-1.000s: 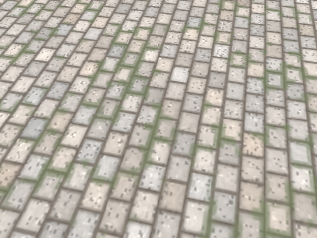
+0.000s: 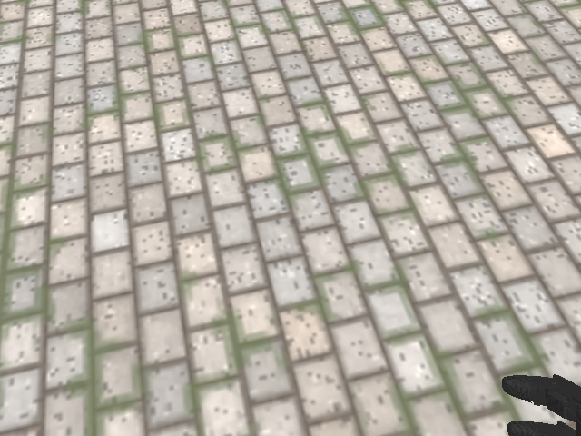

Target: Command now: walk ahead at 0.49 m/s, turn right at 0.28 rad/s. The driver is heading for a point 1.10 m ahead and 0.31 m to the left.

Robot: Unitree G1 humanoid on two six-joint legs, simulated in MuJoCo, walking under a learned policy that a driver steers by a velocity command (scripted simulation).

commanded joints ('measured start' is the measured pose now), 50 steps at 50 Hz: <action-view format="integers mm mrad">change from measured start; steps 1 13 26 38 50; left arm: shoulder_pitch -61 -369 -291 -307 -269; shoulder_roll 144 50 88 194 120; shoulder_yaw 17 -21 18 63 43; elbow -113 -220 -195 -123 -125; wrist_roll -15 23 47 -2 32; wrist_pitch -36 -80 -46 -13 23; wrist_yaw -8 -43 -33 -17 3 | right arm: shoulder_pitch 236 291 346 120 83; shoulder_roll -111 -193 -123 -122 -210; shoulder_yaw -42 -54 -42 -45 -61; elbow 17 89 26 -117 -140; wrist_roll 9 35 22 16 0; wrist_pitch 10 39 142 184 149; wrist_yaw -12 -33 -65 -5 -53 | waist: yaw -145 -118 -90 -59 -48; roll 76 89 -116 -85 145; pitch -170 -19 -116 -97 -174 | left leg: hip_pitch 624 210 -125 47 294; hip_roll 382 220 132 122 254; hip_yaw -559 -250 -86 6 -312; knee -259 -363 651 125 -188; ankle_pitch -223 72 -326 -130 333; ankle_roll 214 172 -118 -46 205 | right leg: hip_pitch -561 -284 -3 41 -399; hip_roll -91 -108 -365 -409 -91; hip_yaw -27 -149 -44 -255 -152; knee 366 -380 -654 -632 58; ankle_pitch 78 506 844 699 92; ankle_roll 20 83 -166 -144 127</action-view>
